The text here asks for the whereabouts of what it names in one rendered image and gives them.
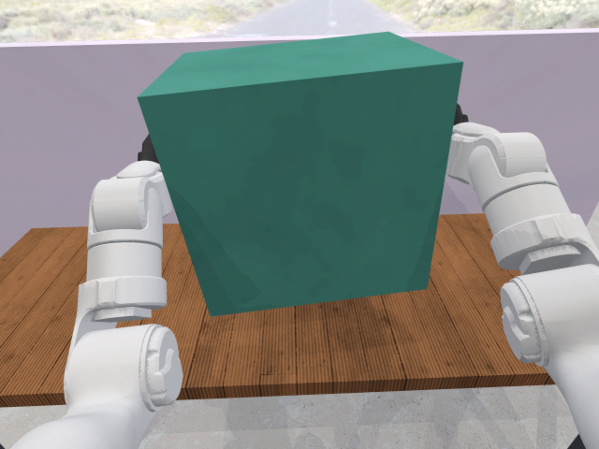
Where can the left robot forearm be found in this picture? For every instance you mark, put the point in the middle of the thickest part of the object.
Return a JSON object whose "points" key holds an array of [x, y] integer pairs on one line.
{"points": [[125, 241]]}

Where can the right robot forearm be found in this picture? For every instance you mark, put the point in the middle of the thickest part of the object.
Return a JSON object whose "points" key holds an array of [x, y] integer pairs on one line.
{"points": [[533, 229]]}

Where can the right robot upper arm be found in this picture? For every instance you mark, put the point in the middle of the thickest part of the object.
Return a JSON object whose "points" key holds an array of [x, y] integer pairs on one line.
{"points": [[551, 318]]}

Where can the carton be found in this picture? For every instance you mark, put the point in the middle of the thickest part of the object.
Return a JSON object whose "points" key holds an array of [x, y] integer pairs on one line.
{"points": [[308, 171]]}

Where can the table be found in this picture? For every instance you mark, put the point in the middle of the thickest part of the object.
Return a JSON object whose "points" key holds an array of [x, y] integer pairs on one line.
{"points": [[447, 336]]}

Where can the robot right hand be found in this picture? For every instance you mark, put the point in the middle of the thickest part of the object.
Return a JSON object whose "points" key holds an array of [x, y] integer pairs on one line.
{"points": [[459, 117]]}

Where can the left robot upper arm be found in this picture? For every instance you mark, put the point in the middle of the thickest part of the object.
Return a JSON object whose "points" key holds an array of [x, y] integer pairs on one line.
{"points": [[117, 380]]}

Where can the robot left hand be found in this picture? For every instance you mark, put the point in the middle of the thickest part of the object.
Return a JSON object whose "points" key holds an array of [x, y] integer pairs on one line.
{"points": [[148, 152]]}

